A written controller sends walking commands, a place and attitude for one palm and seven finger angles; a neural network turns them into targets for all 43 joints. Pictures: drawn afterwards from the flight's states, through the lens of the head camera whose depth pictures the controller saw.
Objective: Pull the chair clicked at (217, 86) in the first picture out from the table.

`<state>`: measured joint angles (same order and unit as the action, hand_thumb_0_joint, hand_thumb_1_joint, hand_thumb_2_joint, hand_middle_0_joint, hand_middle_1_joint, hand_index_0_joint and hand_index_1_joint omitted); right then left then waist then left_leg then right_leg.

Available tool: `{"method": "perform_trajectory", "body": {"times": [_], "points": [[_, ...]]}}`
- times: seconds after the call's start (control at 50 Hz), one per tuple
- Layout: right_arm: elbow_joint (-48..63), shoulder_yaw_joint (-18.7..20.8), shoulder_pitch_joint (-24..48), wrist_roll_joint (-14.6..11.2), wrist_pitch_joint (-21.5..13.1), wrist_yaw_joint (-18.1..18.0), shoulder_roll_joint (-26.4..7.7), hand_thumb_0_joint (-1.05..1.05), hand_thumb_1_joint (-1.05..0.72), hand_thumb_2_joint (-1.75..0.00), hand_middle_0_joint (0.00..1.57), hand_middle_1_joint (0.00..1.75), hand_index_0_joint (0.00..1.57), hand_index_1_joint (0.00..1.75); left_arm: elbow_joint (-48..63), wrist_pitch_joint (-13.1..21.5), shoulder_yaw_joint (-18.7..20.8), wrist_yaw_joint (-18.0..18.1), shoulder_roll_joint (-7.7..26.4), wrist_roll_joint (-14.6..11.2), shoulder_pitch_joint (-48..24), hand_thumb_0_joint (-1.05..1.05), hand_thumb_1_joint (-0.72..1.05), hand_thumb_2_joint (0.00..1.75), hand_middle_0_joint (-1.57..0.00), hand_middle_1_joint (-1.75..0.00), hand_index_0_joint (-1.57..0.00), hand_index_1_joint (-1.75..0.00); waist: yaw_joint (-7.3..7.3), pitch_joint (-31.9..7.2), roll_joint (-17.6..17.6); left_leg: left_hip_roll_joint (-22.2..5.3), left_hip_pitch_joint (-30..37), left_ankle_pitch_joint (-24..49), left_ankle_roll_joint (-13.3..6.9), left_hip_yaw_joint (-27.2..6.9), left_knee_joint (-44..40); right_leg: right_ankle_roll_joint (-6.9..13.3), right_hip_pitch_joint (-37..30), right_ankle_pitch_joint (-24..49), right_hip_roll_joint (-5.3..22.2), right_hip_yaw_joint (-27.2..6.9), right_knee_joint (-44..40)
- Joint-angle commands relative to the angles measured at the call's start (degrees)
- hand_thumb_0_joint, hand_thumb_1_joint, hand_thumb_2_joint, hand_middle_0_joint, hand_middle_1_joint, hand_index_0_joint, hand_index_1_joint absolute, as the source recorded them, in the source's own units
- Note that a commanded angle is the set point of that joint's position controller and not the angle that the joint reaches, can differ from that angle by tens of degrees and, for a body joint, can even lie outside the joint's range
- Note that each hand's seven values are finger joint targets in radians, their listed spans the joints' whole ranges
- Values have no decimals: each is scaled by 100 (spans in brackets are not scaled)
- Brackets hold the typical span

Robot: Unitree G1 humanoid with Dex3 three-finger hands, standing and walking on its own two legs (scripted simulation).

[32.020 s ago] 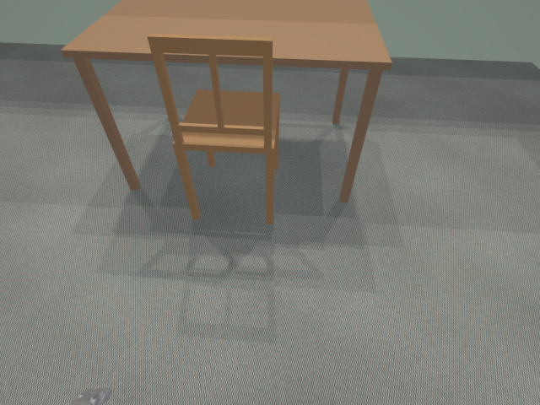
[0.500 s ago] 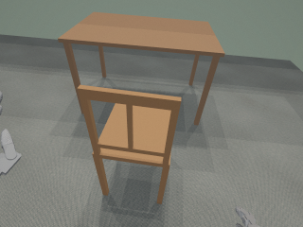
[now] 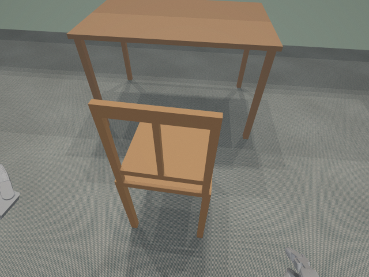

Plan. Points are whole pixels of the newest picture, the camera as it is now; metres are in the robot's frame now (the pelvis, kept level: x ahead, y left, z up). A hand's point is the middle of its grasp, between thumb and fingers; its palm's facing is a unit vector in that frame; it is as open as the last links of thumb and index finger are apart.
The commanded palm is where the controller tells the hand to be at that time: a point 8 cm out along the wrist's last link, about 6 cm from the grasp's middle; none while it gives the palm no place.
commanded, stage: stop stepping back and stand still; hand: left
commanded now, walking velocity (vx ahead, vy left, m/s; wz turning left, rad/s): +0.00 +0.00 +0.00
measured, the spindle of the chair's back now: (158, 150) +0.52 +0.11 -0.09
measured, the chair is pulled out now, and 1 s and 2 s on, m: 0.60 0.60 0.60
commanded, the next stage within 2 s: let the arm hang, fingers relaxed in 0.34 s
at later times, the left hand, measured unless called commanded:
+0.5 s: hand (35, 203) +0.22 +0.29 +0.10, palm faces +0.33 -0.79 -0.51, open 7.4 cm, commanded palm none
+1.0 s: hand out of the picture -0.02 +0.19 -0.17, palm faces +0.01 -0.97 -0.25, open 7.2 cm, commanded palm none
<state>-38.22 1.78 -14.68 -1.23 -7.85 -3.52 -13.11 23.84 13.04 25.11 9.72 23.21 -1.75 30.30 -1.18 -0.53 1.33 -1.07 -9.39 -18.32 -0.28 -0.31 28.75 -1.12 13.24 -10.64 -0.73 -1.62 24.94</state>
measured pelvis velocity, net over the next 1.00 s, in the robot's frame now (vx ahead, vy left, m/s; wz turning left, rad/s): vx -0.02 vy -0.01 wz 0.01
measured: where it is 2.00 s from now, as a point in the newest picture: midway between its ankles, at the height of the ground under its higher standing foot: outside the picture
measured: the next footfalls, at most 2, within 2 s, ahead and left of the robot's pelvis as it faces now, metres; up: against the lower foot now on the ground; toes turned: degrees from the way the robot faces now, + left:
none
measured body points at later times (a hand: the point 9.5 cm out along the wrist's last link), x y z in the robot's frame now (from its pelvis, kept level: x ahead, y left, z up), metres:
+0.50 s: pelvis +0.02 +0.01 +0.00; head +0.03 +0.01 +0.45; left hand +0.20 +0.33 +0.13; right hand +0.19 -0.22 -0.10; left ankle -0.03 +0.11 -0.74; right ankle +0.03 -0.13 -0.74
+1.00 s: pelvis -0.02 -0.01 +0.00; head +0.00 -0.01 +0.45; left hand -0.02 +0.24 -0.15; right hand -0.06 -0.23 -0.16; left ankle -0.03 +0.11 -0.74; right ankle +0.03 -0.13 -0.74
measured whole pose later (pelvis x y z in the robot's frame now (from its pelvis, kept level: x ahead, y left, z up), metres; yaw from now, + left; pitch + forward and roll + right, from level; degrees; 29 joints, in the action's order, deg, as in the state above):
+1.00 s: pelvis -0.02 -0.01 +0.00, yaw +0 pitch -2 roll +0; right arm -58.5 0.9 -23.6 1.2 1.6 -0.9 -9.9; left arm -56.4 -2.3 0.3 1.3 11.4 0.9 19.9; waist -0.9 3.3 1.5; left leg -0.3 -10.5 -17.0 -0.2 -0.4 29.1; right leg -0.4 15.1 -10.7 0.2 -1.0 27.4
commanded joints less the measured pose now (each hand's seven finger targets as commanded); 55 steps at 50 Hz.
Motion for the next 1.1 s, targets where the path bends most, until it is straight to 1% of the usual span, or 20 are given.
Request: {"method": "perform_trajectory", "body": {"times": [0.0, 0.06, 0.16, 0.2, 0.3, 0.4, 0.42, 0.44, 0.46, 0.48, 0.5, 0.54, 0.58, 0.62, 0.68, 0.74, 0.78, 0.86, 0.9, 1.08], "points": [[934, 229, 676, -61, -303, 21, -601, 0, -90, -90, 20, 30, 20, 30, 901, 259, 394, 50, 814, -72, 3, 0, 90, 90, -20, -30, -20, -30, 22, -180, -241, -445, -445, 1353, -150, -333, -650, 212, -901, 1450, 471, -414, -285], [971, 244, 746, -75, -279, 46, -579, 0, -90, -90, 20, 30, 20, 30, 1469, 320, 540, 59, 1066, -91, 94, 0, 90, 90, -20, -30, -20, -30, 31, -533, 90, -467, -108, 2373, -101, -244, -517, 224, -1236, 2394, 552, -310, -123], [1047, 237, 769, -65, -200, 34, -508, 0, -90, -90, 20, 30, 20, 30, 2201, 388, 877, 123, 1385, -124, 346, 0, 90, 90, -20, -30, -20, -30, 39, -802, 625, -496, 236, 3483, -16, -217, -378, 274, -1410, 2885, 543, -166, 66], [1096, 214, 765, -41, -135, 24, -468, 0, -90, -90, 20, 30, 20, 30, 2072, 366, 882, 133, 1260, -156, 531, 0, 90, 90, -20, -30, -20, -30, 30, -792, 667, -507, 317, 3667, 31, -212, -375, 285, -1356, 2870, 518, -145, 80], [1047, 228, 732, -69, 11, 30, -480, 0, -90, -90, 20, 30, 20, 30, 1489, 249, 761, 98, 1020, -198, 619, 0, 90, 90, -20, -30, -20, -30, -5, -591, 379, -579, 368, 3572, 63, -192, -510, 235, -1121, 2531, 447, -94, -20], [1052, 206, 781, -80, 85, 12, -540, 0, -90, -90, 20, 30, 20, 30, 1138, 107, 428, 64, 813, -187, 387, 0, 90, 90, -20, -30, -20, -30, -7, -441, -65, -557, 151, 2757, 24, -212, -676, 164, -1162, 2353, 462, -185, -253], [-78, 355, 764, -11, -168, 530, -1002, 0, -90, -90, 20, 30, 20, 30, -2833, -753, -1932, -676, -150, 454, -280, 0, 90, 90, -20, -30, -20, -30, -280, 170, -80, -440, -219, 3379, 2, -263, 136, 220, 49, 2697, 611, 193, 713], [-280, 346, 219, 98, 87, 492, -714, 0, -90, -90, 20, 30, 20, 30, -3146, -1122, -1828, -804, -498, 371, -221, 0, 90, 90, -20, -30, -20, -30, -131, -385, -133, -480, -18, 3692, 11, -232, 17, 293, 151, 1809, 509, -99, 710], [-242, 291, 115, 116, 210, 463, -581, 0, -90, -90, 20, 30, 20, 30, -3145, -1236, -1889, -824, -645, 361, -147, 0, 90, 90, -20, -30, -20, -30, -80, -406, -182, -527, 148, 3912, -45, -170, 35, 276, 243, 1366, 408, -12, 712], [-220, 239, 243, 161, 299, 448, -571, 0, -90, -90, 20, 30, 20, 30, -3370, -1272, -1995, -814, -717, 338, -315, 0, 90, 90, -20, -30, -20, -30, -39, -457, -149, -654, -184, 3082, -169, -392, -74, 282, 232, 573, 425, 4, 779], [-166, 166, 350, 213, 387, 435, -523, 0, -90, -90, 20, 30, 20, 30, -3671, -1274, -2035, -819, -686, 354, -561, 0, 90, 90, -20, -30, -20, -30, 15, -267, -270, -657, -556, 2307, -276, -567, -213, 247, 173, 327, 432, -66, 749], [-152, 85, 367, 260, 518, 412, -490, 0, -90, -90, 20, 30, 20, 30, -4259, -1284, -2062, -820, -525, 379, -868, 0, 90, 90, -20, -30, -20, -30, 69, -73, -853, -433, -731, 1682, -281, -623, -233, 271, -23, 701, 533, -272, 448], [-269, 65, 268, 251, 615, 371, -523, 0, -90, -90, 20, 30, 20, 30, -4875, -1331, -2095, -807, -393, 388, -1076, 0, 90, 90, -20, -30, -20, -30, 53, -148, -1100, -280, -524, 1632, -219, -541, -241, 319, -146, 1082, 596, -385, 359], [-495, 31, 185, 231, 650, 324, -545, 0, -90, -90, 20, 30, 20, 30, -5494, -1361, -2162, -787, -369, 349, -1156, 0, 90, 90, -20, -30, -20, -30, 78, -175, -816, -281, -267, 1709, -199, -500, -319, 303, -178, 1045, 567, -417, 284], [-877, -48, 66, 189, 659, 279, -443, 0, -90, -90, 20, 30, 20, 30, -6338, -1361, -2286, -773, -368, 295, -1022, 0, 90, 90, -20, -30, -20, -30, 146, -19, 378, -270, -248, 1516, -184, -407, -448, 319, -274, 753, 527, -437, 117], [-1154, -38, -219, 221, 703, 234, -158, 0, -90, -90, 20, 30, 20, 30, -6835, -1357, -2242, -739, -619, 281, -841, 0, 90, 90, -20, -30, -20, -30, 147, 21, 1217, -271, -339, 908, -182, -349, -566, 395, -349, 365, 458, -340, -60], [-1298, -40, -408, 207, 758, 230, -164, 0, -90, -90, 20, 30, 20, 30, -7072, -1362, -2314, -758, -606, 267, -942, 0, 90, 90, -20, -30, -20, -30, 131, 282, 1041, -302, -598, 375, -203, -414, -668, 394, -345, 82, 436, -314, -193], [-1517, -17, -818, 204, 815, 244, -139, 0, -90, -90, 20, 30, 20, 30, -7448, -1390, -2367, -799, -611, 259, -1057, 0, 90, 90, -20, -30, -20, -30, 107, 828, 19, -301, -971, -558, -262, -491, -864, 403, -31, -894, 424, -376, -463], [-1621, -14, -1015, 215, 807, 249, -157, 0, -90, -90, 20, 30, 20, 30, -7592, -1398, -2375, -803, -637, 263, -1034, 0, 90, 90, -20, -30, -20, -30, 99, 850, -357, -269, -964, -602, -280, -496, -808, 397, 108, -1205, 463, -473, -523], [-1980, -75, -1418, 203, 764, 218, 44, 0, -90, -90, 20, 30, 20, 30, -7997, -1376, -2411, -768, -752, 236, -887, 0, 90, 90, -20, -30, -20, -30, 81, 683, -451, -210, -799, -197, -308, -425, -668, 434, 177, -1136, 513, -548, -537]]}}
